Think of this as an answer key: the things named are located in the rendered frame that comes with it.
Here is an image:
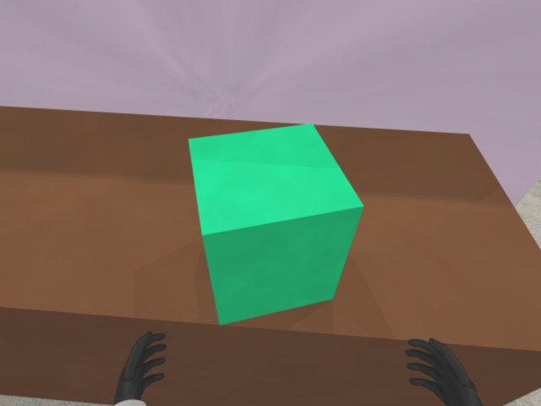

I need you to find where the pedestal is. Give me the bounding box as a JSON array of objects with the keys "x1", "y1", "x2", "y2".
[{"x1": 0, "y1": 106, "x2": 541, "y2": 406}]

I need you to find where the right robot hand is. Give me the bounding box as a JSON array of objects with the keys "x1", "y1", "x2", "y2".
[{"x1": 405, "y1": 338, "x2": 483, "y2": 406}]

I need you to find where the carton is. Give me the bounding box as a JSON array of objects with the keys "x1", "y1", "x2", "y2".
[{"x1": 189, "y1": 123, "x2": 363, "y2": 325}]

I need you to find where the left robot hand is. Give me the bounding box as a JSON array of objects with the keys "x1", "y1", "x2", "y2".
[{"x1": 113, "y1": 332, "x2": 167, "y2": 406}]

